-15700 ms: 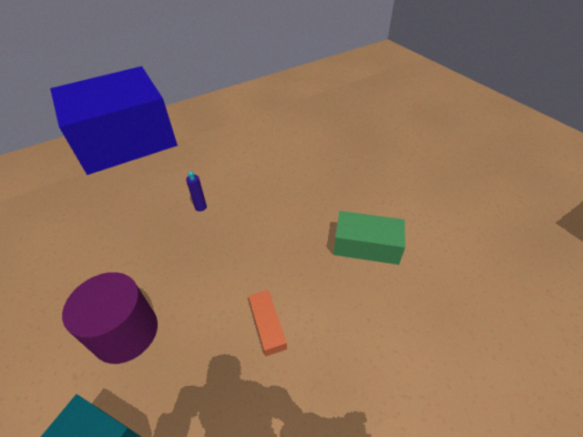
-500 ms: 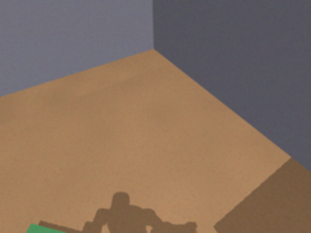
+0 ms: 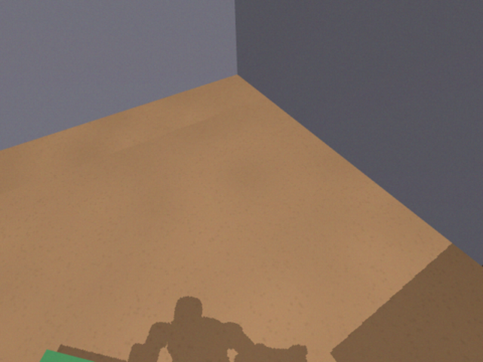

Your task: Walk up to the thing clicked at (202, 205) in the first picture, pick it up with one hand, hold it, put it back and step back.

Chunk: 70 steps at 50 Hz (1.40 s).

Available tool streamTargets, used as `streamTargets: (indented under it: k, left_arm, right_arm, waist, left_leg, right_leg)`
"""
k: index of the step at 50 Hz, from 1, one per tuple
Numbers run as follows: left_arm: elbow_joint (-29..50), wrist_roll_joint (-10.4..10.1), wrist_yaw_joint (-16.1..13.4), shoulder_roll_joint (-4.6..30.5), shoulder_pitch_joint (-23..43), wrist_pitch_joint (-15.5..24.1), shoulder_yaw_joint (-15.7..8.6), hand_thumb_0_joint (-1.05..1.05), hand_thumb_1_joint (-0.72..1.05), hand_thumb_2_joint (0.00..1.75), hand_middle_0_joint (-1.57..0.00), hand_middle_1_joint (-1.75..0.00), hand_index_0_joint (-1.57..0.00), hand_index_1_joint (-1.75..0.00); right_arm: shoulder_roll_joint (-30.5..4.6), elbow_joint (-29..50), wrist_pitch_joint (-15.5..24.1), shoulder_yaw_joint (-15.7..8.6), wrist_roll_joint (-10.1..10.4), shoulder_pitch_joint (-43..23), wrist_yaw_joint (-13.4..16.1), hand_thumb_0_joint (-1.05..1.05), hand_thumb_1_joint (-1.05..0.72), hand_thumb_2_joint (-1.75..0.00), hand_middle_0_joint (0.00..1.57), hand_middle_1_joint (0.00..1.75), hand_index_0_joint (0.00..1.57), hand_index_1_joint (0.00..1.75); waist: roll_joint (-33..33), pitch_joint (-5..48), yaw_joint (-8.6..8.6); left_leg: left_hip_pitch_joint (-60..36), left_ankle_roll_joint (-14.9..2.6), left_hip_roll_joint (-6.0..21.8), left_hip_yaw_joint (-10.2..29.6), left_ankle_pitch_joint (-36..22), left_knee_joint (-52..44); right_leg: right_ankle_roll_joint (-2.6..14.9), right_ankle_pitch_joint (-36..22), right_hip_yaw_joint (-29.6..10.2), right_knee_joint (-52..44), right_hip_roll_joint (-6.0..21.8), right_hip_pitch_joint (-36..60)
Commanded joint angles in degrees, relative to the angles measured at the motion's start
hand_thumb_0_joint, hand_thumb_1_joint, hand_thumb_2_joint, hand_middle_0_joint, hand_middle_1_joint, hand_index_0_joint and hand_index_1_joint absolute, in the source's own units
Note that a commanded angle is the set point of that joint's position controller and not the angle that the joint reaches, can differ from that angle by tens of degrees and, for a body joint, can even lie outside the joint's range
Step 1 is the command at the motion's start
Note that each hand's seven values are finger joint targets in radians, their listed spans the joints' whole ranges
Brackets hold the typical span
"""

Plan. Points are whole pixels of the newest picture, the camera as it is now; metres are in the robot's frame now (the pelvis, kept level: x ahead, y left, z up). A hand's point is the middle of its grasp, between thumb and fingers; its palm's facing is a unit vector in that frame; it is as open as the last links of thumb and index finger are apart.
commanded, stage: stand
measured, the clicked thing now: out of the picture +0.46 +1.39 -0.67
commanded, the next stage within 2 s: walk up in 0.96 s
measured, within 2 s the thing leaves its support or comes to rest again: neither
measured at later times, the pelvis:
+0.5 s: pelvis +0.00 +0.00 +0.00, yaw +0 degrees
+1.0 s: pelvis +0.01 +0.00 +0.00, yaw +0 degrees
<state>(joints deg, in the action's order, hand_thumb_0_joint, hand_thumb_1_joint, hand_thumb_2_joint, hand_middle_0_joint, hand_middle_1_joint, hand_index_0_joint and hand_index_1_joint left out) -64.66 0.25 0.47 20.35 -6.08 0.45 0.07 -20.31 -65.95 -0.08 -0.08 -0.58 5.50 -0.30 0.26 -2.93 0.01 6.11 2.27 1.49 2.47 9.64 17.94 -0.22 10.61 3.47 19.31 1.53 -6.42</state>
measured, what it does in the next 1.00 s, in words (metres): stands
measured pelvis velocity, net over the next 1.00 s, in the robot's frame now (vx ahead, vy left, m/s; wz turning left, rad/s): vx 0.01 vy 0.00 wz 0.00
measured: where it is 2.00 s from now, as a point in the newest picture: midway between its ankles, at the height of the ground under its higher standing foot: outside the picture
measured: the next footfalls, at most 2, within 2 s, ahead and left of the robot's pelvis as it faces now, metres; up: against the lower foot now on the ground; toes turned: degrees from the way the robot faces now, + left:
left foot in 1.22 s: +0.14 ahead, +0.16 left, +0.00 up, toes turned +5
right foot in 1.62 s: +0.30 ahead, -0.11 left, +0.00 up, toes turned -1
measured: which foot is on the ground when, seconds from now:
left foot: down 0.00-1.00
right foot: down 0.00-1.00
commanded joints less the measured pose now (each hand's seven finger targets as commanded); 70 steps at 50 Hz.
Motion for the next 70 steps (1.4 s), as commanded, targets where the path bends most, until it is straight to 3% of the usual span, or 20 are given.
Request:
streamTargets:
  k: [1,10,47,48,49,50,51,52,53,54,57,58,60,61,62,63,64,65,66,70]
  left_arm:
    - [3.4,0.2,-0.8,13.0,2.4,1.2,-2.5,0.0,0.9,0.9,-0.2,-0.3,-0.2,-0.3]
    - [3.3,0.2,-0.7,12.6,2.7,1.2,-2.5,0.0,0.9,0.9,-0.2,-0.3,-0.2,-0.3]
    - [3.8,0.1,-0.7,12.4,2.0,1.2,-2.5,0.0,0.9,0.9,-0.2,-0.3,-0.2,-0.3]
    - [6.3,0.9,0.4,15.5,-2.0,1.5,-5.9,0.0,0.9,0.9,-0.2,-0.3,-0.2,-0.3]
    - [5.7,1.5,0.7,15.8,-4.1,1.5,-6.7,0.0,0.9,0.9,-0.2,-0.3,-0.2,-0.3]
    - [6.5,1.7,0.9,16.3,-5.3,1.4,-7.4,0.0,0.9,0.9,-0.2,-0.3,-0.2,-0.3]
    - [7.0,1.8,1.0,17.3,-7.5,1.5,-8.1,0.0,0.9,0.9,-0.2,-0.3,-0.2,-0.3]
    - [7.8,2.1,0.8,18.6,-9.1,2.0,-9.0,0.0,0.9,0.9,-0.2,-0.3,-0.2,-0.3]
    - [8.8,2.3,0.8,19.2,-9.1,2.3,-9.3,0.0,0.9,0.9,-0.2,-0.3,-0.2,-0.3]
    - [9.7,2.1,0.8,18.5,-8.5,2.5,-9.3,0.0,0.9,0.9,-0.2,-0.3,-0.2,-0.3]
    - [14.0,2.4,1.6,18.4,-1.1,2.6,-9.2,0.0,0.9,0.9,-0.2,-0.3,-0.2,-0.3]
    - [14.8,2.2,1.9,17.5,-0.4,2.3,-8.7,0.0,0.9,0.9,-0.2,-0.3,-0.2,-0.3]
    - [16.1,1.9,2.2,14.4,0.7,1.5,-7.9,0.0,0.9,0.9,-0.2,-0.3,-0.2,-0.3]
    - [17.1,1.9,2.3,10.4,-2.3,1.1,-6.6,0.0,0.9,0.9,-0.2,-0.3,-0.2,-0.3]
    - [18.4,1.6,2.4,6.6,-3.8,1.0,-5.6,0.0,0.9,0.9,-0.2,-0.3,-0.2,-0.3]
    - [17.1,1.3,1.9,13.8,-4.8,0.4,-7.4,0.0,0.9,0.9,-0.2,-0.3,-0.2,-0.3]
    - [16.2,0.7,1.8,15.8,-6.9,0.5,-7.2,0.0,0.9,0.9,-0.2,-0.3,-0.2,-0.3]
    - [14.8,0.3,1.9,15.3,-9.7,0.4,-7.0,0.0,0.9,0.9,-0.2,-0.3,-0.2,-0.3]
    - [13.6,0.3,2.0,15.9,-12.1,0.4,-7.1,0.0,0.9,0.9,-0.2,-0.3,-0.2,-0.3]
    - [14.1,0.9,3.0,14.7,-11.9,0.2,-7.0,0.0,0.9,0.9,-0.2,-0.3,-0.2,-0.3]
  right_arm:
    - [-12.0,3.6,1.5,-1.8,0.2,-1.7,0.8,0.0,-0.9,-0.9,0.2,0.3,0.2,0.3]
    - [-12.2,4.0,1.4,-1.8,0.2,-1.5,0.8,0.0,-0.9,-0.9,0.2,0.3,0.2,0.3]
    - [-12.1,4.7,1.5,-1.7,0.0,-0.5,0.9,0.0,-0.9,-0.9,0.2,0.3,0.2,0.3]
    - [-14.9,7.1,1.9,-4.1,-0.8,3.1,-0.2,0.0,-0.9,-0.9,0.2,0.3,0.2,0.3]
    - [-14.4,7.4,1.7,-4.4,-1.3,3.3,-0.7,0.0,-0.9,-0.9,0.2,0.3,0.2,0.3]
    - [-13.6,9.2,1.5,-4.4,-1.5,0.7,-1.0,0.0,-0.9,-0.9,0.2,0.3,0.2,0.3]
    - [-11.7,11.3,1.4,-4.3,-1.5,-2.2,-1.3,0.0,-0.9,-0.9,0.2,0.3,0.2,0.3]
    - [-11.4,12.6,1.5,-4.6,-1.9,-3.2,-1.4,0.0,-0.9,-0.9,0.2,0.3,0.2,0.3]
    - [-13.0,13.3,1.7,-5.2,-1.9,-2.6,-1.4,0.0,-0.9,-0.9,0.2,0.3,0.2,0.3]
    - [-13.7,13.4,2.1,-5.5,-1.6,-0.7,-1.7,0.0,-0.9,-0.9,0.2,0.3,0.2,0.3]
    - [-12.5,13.5,2.9,-6.2,-1.3,6.3,-2.7,0.0,-0.9,-0.9,0.2,0.3,0.2,0.3]
    - [-12.4,13.0,3.2,-6.7,-1.4,8.2,-2.8,0.0,-0.9,-0.9,0.2,0.3,0.2,0.3]
    - [-12.5,10.4,3.6,-8.2,-1.9,18.1,-2.1,0.0,-0.9,-0.9,0.2,0.3,0.2,0.3]
    - [-15.9,9.4,3.8,-9.5,-2.4,23.6,-1.4,0.0,-0.9,-0.9,0.2,0.3,0.2,0.3]
    - [-22.4,10.6,4.2,-10.4,-3.3,26.9,-0.8,0.0,-0.9,-0.9,0.2,0.3,0.2,0.3]
    - [-23.3,14.2,4.3,-10.3,-1.6,19.1,-0.8,0.0,-0.9,-0.9,0.2,0.3,0.2,0.3]
    - [-22.2,16.1,4.5,-9.7,-0.8,14.2,-0.7,0.0,-0.9,-0.9,0.2,0.3,0.2,0.3]
    - [-20.4,17.2,4.7,-8.7,-1.0,11.2,-0.6,0.0,-0.9,-0.9,0.2,0.3,0.2,0.3]
    - [-18.2,18.5,5.0,-8.2,-1.1,9.7,-0.3,0.0,-0.9,-0.9,0.2,0.3,0.2,0.3]
    - [-17.5,19.0,6.0,-8.2,-0.9,13.7,-0.2,0.0,-0.9,-0.9,0.2,0.3,0.2,0.3]
  waist:
    - [-0.3,4.5,-0.09]
    - [-0.4,3.4,-0.06]
    - [0.4,3.8,-0.17]
    - [-0.3,8.7,-0.84]
    - [-1.1,4.8,-2.23]
    - [-2.4,-0.4,-3.73]
    - [-7.5,-4.6,-5.62]
    - [-10.5,-6.5,-7.11]
    - [-7.4,-8.0,-6.59]
    - [-5.3,-6.5,-5.31]
    - [-10.1,-4.0,-0.41]
    - [-9.3,-3.2,0.75]
    - [-1.9,0.3,5.69]
    - [10.3,3.0,7.34]
    - [23.0,2.4,8.34]
    - [10.2,0.6,5.06]
    - [4.5,-2.8,2.53]
    - [4.7,-4.2,0.06]
    - [5.4,-3.9,-0.77]
    - [7.6,-3.8,0.54]
  left_leg:
    - [0.6,-2.38,5.5,3.6,-8.0,-2.6]
    - [1.2,-2.48,5.4,3.6,-6.3,-2.7]
    - [0.5,-2.51,5.7,3.1,-7.7,-2.5]
    - [1.2,-5.91,2.2,1.9,16.6,1.9]
    - [9.0,-6.4,2.1,2.9,25.2,3.5]
    - [17.1,-6.01,0.9,1.7,25.6,6.7]
    - [24.1,-4.62,-1.3,-2.8,18.4,14.8]
    - [30.1,-3.7,0.1,-2.6,17.9,25.3]
    - [31.6,-3.77,2.2,0.5,17.4,28.9]
    - [28.9,-3.91,3.0,1.4,16.7,29.0]
    - [16.6,-3.63,4.7,-0.4,15.4,20.3]
    - [10.7,-3.4,3.2,-2.2,12.1,16.2]
    - [-6.7,-2.39,-1.2,-6.1,1.8,8.7]
    - [-15.4,-4.25,1.4,0.1,10.2,5.5]
    - [-13.2,-9.16,16.5,31.3,31.6,-6.4]
    - [-1.9,-14.81,21.3,40.1,42.8,-11.4]
    - [1.0,-15.67,20.6,34.0,38.3,-10.3]
    - [1.6,-14.69,18.3,27.3,33.3,-8.7]
    - [1.5,-13.0,15.8,21.7,27.3,-7.5]
    - [2.5,-13.47,14.0,10.5,11.0,-7.4]
  right_leg:
    - [1.11,-6.4,-6.1,-3.5,6.6,1.8]
    - [1.05,-4.2,-6.1,-4.2,6.3,1.2]
    - [1.4,-7.2,-6.4,-3.7,6.3,1.9]
    - [3.7,17.5,-5.4,-0.5,3.2,5.6]
    - [5.05,27.8,-7.8,-0.2,4.6,5.5]
    - [6.56,31.8,-11.5,-2.2,6.8,5.2]
    - [9.22,33.6,-17.1,-7.6,11.7,7.0]
    - [13.09,30.6,-24.0,-13.2,18.8,8.2]
    - [15.18,26.2,-25.7,-13.6,21.4,7.0]
    - [14.99,24.7,-23.4,-13.3,19.9,5.6]
    - [12.25,17.8,-13.1,-9.7,15.7,-1.7]
    - [11.22,15.4,-9.5,-6.8,13.2,-5.7]
    - [7.79,14.9,-1.4,8.7,7.3,-16.5]
    - [6.16,17.8,2.5,24.5,3.0,-24.1]
    - [3.51,26.0,-2.4,41.4,-6.2,-35.5]
    - [4.32,23.6,-11.6,44.1,-2.0,-29.7]
    - [4.31,18.0,-12.7,46.3,0.0,-30.0]
    - [3.83,14.5,-12.6,46.1,1.5,-30.1]
    - [3.21,11.5,-12.1,43.6,2.3,-28.6]
    - [0.29,7.2,-9.3,34.5,2.9,-24.5]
